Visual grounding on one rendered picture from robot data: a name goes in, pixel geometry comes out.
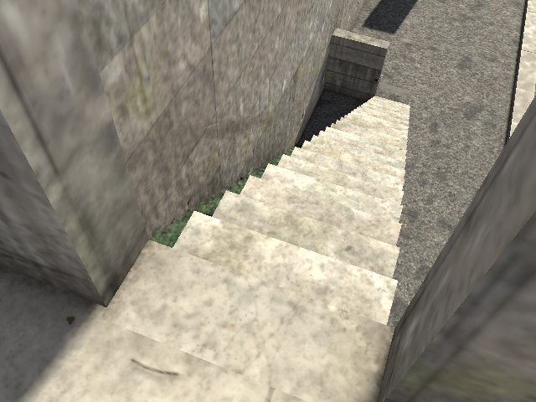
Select stairs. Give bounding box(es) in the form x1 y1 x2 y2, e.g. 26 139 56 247
173 96 410 325

